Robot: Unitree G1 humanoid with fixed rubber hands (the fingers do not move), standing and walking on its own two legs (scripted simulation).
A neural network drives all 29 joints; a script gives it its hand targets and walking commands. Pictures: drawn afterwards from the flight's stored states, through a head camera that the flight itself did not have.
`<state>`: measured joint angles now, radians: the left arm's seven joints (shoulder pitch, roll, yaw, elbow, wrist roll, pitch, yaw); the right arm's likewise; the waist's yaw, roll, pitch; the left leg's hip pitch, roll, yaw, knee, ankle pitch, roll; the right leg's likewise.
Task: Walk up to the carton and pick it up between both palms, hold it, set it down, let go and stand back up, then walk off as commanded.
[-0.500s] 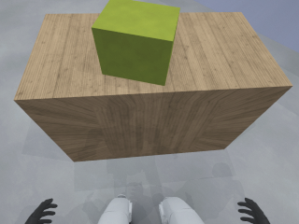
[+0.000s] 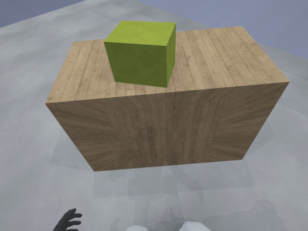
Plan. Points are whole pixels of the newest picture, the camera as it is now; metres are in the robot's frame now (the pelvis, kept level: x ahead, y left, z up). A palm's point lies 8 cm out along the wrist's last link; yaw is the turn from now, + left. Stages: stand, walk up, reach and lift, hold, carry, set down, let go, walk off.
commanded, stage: walk off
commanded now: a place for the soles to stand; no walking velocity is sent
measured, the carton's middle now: (143, 53) +0.80 +0.03 +0.04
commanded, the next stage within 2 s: stand in 1.04 s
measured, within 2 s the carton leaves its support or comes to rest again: neither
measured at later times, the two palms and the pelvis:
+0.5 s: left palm out of the picture +0.12 +0.28 -0.08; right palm out of the picture +0.04 -0.30 -0.10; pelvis +0.01 +0.00 +0.01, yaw +1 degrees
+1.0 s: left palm out of the picture +0.13 +0.30 -0.08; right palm out of the picture +0.07 -0.29 -0.08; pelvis +0.01 +0.01 +0.02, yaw +1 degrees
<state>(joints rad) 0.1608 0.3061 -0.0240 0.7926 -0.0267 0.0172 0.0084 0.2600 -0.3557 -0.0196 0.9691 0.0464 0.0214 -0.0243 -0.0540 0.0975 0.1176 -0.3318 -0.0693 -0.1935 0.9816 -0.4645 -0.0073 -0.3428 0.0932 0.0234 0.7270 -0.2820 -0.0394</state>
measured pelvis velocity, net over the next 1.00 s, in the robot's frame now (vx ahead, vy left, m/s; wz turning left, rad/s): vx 0.01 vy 0.01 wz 0.01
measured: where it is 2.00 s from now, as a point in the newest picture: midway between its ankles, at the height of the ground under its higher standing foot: outside the picture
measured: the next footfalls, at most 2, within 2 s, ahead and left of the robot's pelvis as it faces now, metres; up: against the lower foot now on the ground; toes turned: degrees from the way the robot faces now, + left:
left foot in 0.04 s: +0.06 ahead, +0.13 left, +0.00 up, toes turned -8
